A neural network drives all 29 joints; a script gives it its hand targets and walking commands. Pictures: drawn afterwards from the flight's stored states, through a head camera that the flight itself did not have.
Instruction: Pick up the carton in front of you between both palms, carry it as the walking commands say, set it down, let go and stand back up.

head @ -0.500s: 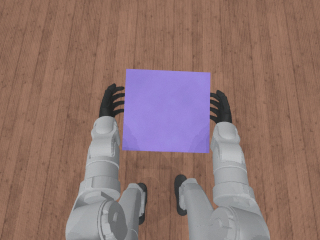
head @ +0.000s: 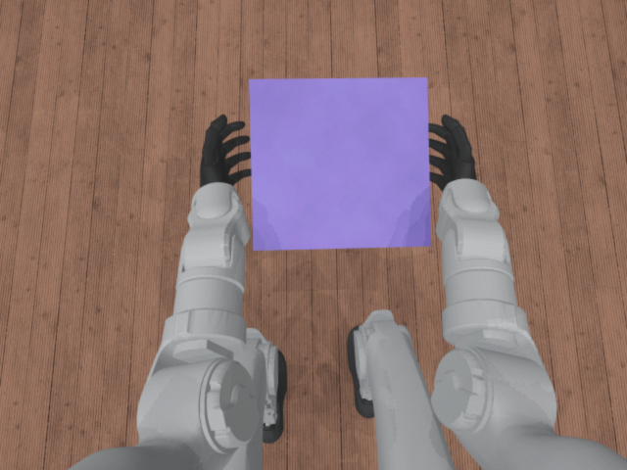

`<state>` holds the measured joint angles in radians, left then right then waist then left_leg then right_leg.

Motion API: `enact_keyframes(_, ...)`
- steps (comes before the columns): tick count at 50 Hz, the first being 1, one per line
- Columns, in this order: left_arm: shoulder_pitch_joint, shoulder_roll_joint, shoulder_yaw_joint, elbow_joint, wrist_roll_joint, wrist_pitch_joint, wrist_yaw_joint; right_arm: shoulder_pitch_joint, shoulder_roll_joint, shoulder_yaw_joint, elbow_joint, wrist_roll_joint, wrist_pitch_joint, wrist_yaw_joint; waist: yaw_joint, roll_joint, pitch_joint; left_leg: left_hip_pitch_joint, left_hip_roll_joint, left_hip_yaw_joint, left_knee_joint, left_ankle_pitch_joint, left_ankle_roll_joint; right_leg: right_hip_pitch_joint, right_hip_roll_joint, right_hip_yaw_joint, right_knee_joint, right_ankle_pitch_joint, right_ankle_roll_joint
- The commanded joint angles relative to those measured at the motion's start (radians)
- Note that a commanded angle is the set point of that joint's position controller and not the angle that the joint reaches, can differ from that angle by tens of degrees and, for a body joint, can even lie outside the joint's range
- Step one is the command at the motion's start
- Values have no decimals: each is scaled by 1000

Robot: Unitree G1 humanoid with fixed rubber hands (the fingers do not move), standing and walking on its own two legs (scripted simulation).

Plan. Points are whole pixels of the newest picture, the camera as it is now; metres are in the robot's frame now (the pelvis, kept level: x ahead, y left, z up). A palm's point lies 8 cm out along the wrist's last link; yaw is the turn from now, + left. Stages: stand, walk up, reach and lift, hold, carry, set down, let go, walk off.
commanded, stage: set down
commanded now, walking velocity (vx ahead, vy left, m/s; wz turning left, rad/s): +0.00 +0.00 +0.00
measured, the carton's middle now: (332, 179) +0.49 -0.06 -0.18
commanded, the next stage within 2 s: none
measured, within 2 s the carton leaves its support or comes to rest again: rests again in 1.30 s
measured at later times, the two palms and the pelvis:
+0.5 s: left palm (267, 193) +0.49 +0.04 -0.23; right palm (444, 194) +0.46 -0.25 -0.24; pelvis -0.03 +0.00 -0.12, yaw +1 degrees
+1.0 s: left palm (271, 200) +0.51 +0.04 -0.33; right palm (428, 192) +0.49 -0.26 -0.34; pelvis -0.03 -0.01 -0.19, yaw +2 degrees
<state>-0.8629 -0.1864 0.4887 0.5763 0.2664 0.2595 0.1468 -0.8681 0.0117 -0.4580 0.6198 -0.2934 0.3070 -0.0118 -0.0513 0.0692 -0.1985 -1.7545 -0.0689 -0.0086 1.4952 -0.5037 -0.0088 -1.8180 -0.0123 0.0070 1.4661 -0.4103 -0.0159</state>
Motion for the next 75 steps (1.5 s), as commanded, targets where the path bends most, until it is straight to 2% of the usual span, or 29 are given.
enact_keyframes(1, -592, -856, -551, 98, -130, -16, -236, -580, 816, 512, 39, 151, -41, 266, -59, -51, -918, 246, -147, 21, -86, 195, -30, 637, 148, -23, -23, 305, 16)
enact_keyframes(10, -722, -823, -558, 90, -163, -20, -185, -697, 737, 514, 46, 191, -36, 263, -83, -53, -970, 141, -162, 45, 66, 148, -33, 539, 143, -34, 110, 277, 25)
enact_keyframes(22, -906, -753, -538, 113, -207, -32, -173, -826, 641, 477, 124, 206, -41, 254, -126, -41, -929, -83, -173, 81, 233, 65, -38, 509, 119, -18, 245, 253, 27)
enact_keyframes(23, -927, -738, -532, 120, -212, -38, -170, -843, 644, 476, 125, 215, -44, 253, -127, -48, -938, -73, -172, 82, 255, 54, -35, 477, 118, -21, 256, 221, 27)
enact_keyframes(27, -934, -693, -486, 158, -205, -46, -158, -914, 608, 507, 129, 246, -54, 261, -82, -87, -896, -88, -169, 91, 298, 70, -28, 460, 112, -22, 307, 240, 37)
enact_keyframes(32, -999, -640, -486, 162, -242, -61, -153, -985, 565, 547, 148, 293, -65, 259, -70, -140, -872, -126, -163, 97, 374, 69, -22, 478, 100, -12, 371, 261, 41)
enact_keyframes(39, -1119, -618, -565, 116, -339, -82, -154, -1055, 507, 584, 154, 356, -87, 247, -118, -127, -917, -137, -157, 109, 471, 105, -29, 552, 85, -2, 458, 349, 30)
enact_keyframes(41, -1148, -631, -598, 95, -358, -83, -153, -1086, 508, 590, 122, 378, -90, 248, -139, -88, -946, -89, -156, 113, 491, 135, -30, 531, 86, -8, 470, 372, 27)
enact_keyframes(43, -1145, -650, -623, 90, -367, -79, -157, -1035, 512, 578, 152, 378, -84, 251, -152, -40, -913, -102, -161, 121, 501, 136, -35, 529, 88, 2, 478, 388, 19)
enact_keyframes(47, -1121, -671, -600, 138, -356, -73, -173, -998, 527, 547, 209, 362, -81, 270, -152, -5, -796, -152, -163, 109, 509, 121, -31, 440, 87, 5, 499, 373, 7)
enact_keyframes(54, -1094, -611, -486, 243, -302, -63, -181, -996, 483, 476, 315, 312, -79, 302, -142, 1, -591, -165, -158, 93, 498, 39, -22, 229, 79, -16, 504, 210, -6)
enact_keyframes(59, -1069, -575, -442, 289, -270, -55, -185, -963, 447, 422, 375, 276, -72, 323, -146, 32, -505, -163, -153, 85, 493, 12, -22, 151, 73, -15, 506, 151, -17)
enact_keyframes(67, -990, -532, -383, 346, -217, -46, -197, -912, 390, 351, 443, 229, -66, 345, -138, 55, -408, -181, -146, 76, 493, 10, -24, 86, 71, 1, 509, 126, -29)
enact_keyframes(75, -881, -488, -344, 392, -178, -49, -198, -833, 336, 315, 504, 190, -66, 343, -122, 56, -316, -216, -140, 75, 498, 27, -30, 60, 72, 20, 512, 143, -32)
